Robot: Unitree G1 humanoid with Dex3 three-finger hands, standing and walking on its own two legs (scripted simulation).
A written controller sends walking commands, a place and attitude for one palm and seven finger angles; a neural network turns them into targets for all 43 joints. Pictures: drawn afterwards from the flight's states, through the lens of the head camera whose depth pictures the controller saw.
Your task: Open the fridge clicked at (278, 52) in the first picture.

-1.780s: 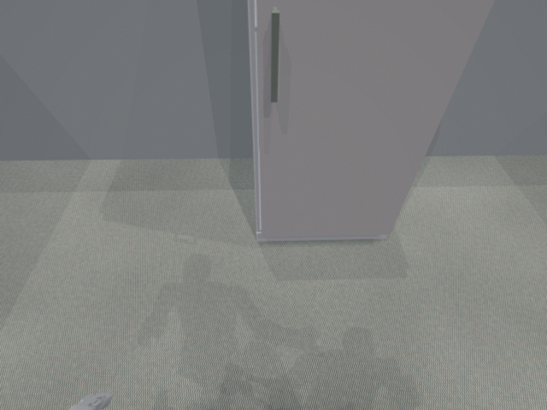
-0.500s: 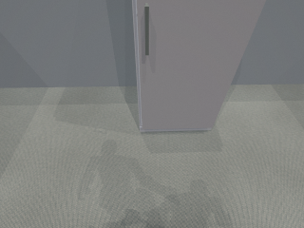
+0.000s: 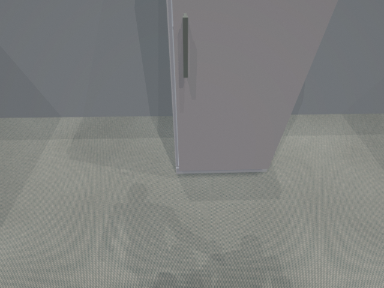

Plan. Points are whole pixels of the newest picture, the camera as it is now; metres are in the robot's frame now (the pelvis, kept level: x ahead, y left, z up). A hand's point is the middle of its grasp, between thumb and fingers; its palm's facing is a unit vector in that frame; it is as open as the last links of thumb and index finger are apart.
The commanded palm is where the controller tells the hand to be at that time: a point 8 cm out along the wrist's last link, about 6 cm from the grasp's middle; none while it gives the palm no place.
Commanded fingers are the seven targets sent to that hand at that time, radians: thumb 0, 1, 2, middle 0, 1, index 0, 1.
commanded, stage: take the last steps up to it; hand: left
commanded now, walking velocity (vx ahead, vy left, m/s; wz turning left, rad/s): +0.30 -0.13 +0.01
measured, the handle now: (185, 47) +0.89 +0.08 +0.11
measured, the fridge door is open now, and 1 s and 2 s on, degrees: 0 0 0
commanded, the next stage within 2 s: come to a stop and stand still in 1.04 s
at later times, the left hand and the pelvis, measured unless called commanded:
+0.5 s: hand out of the picture -0.03 +0.11 -0.17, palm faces +0.12 -0.98 -0.13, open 7.3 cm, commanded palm none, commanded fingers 0.00 0.90 0.90 -0.20 -0.30 -0.20 -0.30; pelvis +0.14 -0.02 -0.02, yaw +1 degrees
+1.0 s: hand (148, 203) +0.40 +0.16 -0.18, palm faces +0.00 -0.99 -0.16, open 7.3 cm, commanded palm none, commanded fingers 0.00 0.90 0.90 -0.20 -0.30 -0.20 -0.30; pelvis +0.32 -0.02 +0.00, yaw -1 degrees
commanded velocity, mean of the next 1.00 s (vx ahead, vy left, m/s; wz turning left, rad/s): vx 0.28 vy -0.12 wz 0.01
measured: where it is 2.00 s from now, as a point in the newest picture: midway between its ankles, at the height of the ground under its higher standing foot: (208, 275)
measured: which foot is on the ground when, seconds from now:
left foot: down 0.00-0.24, up 0.26-0.54, down 0.56-1.00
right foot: down 0.00-0.56, up 0.58-1.00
